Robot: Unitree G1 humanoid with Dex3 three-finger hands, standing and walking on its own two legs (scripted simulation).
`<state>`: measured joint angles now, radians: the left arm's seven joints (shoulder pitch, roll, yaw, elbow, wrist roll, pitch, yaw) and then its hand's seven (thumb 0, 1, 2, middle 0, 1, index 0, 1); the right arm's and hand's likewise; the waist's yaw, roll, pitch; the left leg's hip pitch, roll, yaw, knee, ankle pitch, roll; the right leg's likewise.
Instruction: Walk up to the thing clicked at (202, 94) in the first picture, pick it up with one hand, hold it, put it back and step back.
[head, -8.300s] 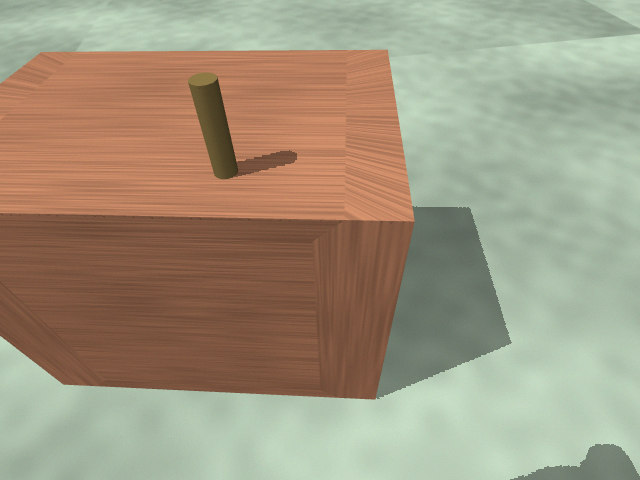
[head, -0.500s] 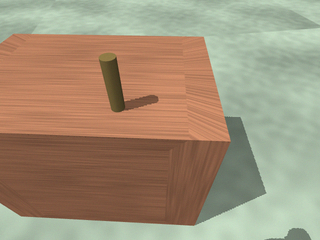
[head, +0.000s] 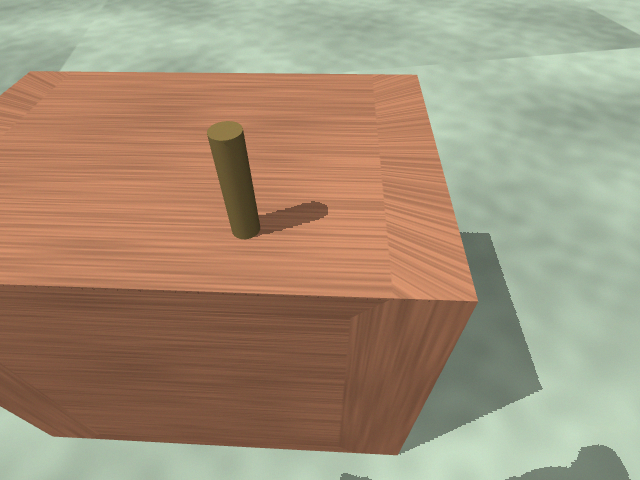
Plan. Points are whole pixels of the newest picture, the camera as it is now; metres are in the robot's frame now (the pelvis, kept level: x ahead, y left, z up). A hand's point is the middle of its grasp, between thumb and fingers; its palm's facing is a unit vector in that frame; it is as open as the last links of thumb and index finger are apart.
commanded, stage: walk up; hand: left
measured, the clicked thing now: (236, 185) +0.49 +0.14 +0.11
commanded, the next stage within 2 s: stand in 0.86 s
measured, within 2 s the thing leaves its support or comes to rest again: neither
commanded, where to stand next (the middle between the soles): +0.05 +0.00 m, yaw -1 degrees
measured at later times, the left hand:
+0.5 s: hand out of the picture +0.09 +0.25 -0.15, palm faces +0.01 -0.94 -0.34, open 7.4 cm
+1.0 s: hand out of the picture +0.08 +0.24 -0.15, palm faces +0.01 -0.94 -0.34, open 7.4 cm
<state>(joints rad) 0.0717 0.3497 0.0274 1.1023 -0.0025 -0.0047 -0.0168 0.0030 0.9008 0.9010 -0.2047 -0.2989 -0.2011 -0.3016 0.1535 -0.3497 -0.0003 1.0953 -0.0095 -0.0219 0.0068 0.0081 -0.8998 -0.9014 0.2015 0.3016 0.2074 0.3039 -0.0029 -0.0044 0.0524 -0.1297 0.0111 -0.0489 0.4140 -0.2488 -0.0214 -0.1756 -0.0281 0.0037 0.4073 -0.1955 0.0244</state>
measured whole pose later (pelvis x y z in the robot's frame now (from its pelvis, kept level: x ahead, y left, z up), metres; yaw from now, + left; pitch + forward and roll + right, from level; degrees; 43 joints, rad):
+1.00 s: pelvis +0.00 -0.01 +0.00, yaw +1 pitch -3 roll +0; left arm 0.08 0.34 0.02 1.14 0.00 -0.01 -0.01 0.00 0.90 0.90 -0.21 -0.30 -0.20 -0.30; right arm 0.11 -0.35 0.00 1.12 -0.01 -0.01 0.01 0.01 -0.90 -0.90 0.20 0.30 0.21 0.30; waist 0.00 0.01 0.07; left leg -0.08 0.02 -0.06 0.33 -0.21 -0.03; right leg -0.13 -0.03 -0.01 0.35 -0.17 0.02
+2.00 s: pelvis +0.00 -0.01 +0.00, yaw +0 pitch -2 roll +0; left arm 0.11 0.36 -0.01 1.12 0.01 -0.01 -0.01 0.00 0.90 0.90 -0.21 -0.30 -0.20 -0.30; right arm 0.13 -0.36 0.01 1.12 -0.01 0.00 0.01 0.01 -0.90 -0.90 0.20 0.30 0.21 0.30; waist 0.00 0.01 0.06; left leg -0.09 0.03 -0.05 0.32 -0.20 -0.04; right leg -0.15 -0.02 0.00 0.35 -0.16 0.01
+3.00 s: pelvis +0.00 -0.01 +0.00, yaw +0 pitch -2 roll +0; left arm 0.11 0.35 -0.01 1.12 0.01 -0.01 -0.01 0.00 0.90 0.90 -0.21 -0.30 -0.20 -0.30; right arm 0.13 -0.36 0.00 1.12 -0.01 0.00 0.01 0.01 -0.90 -0.90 0.20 0.30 0.21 0.30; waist 0.00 0.01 0.06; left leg -0.08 0.03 -0.04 0.32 -0.20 -0.04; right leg -0.15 -0.01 0.00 0.35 -0.17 0.01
